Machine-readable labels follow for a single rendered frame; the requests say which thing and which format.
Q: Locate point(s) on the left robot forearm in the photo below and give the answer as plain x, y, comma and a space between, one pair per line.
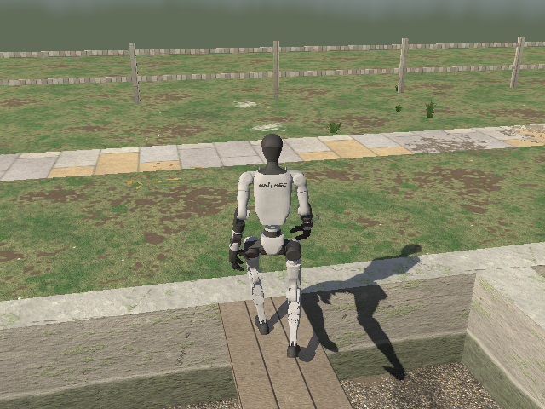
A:
237, 232

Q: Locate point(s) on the robot left shin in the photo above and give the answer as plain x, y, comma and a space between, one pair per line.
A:
258, 297

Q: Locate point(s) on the left robot hand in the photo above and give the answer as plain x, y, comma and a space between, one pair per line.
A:
234, 260

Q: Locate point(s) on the right robot foot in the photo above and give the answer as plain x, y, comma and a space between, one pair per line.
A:
293, 351

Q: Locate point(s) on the robot right upper arm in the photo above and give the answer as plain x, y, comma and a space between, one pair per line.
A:
300, 181

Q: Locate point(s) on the right robot hand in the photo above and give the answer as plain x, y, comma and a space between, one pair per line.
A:
306, 233

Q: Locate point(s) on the robot left upper arm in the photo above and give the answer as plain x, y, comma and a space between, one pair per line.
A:
245, 180

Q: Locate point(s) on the right robot forearm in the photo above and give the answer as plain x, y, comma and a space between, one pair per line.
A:
307, 220

